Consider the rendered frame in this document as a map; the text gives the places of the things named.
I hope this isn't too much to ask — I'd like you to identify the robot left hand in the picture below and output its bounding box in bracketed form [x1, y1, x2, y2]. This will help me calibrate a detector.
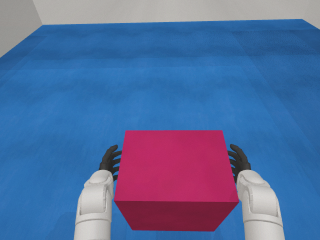
[98, 144, 122, 181]

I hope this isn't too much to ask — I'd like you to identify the robot right hand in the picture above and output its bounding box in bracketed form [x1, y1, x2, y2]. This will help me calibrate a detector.
[227, 144, 251, 184]

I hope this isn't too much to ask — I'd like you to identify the robot left forearm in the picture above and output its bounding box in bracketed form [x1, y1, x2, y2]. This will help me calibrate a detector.
[73, 170, 114, 240]

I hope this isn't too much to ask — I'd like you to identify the robot right forearm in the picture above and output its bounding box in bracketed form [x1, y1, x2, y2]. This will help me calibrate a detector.
[236, 170, 285, 240]

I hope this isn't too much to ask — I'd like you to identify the carton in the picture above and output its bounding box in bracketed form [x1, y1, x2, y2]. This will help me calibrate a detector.
[114, 130, 239, 232]

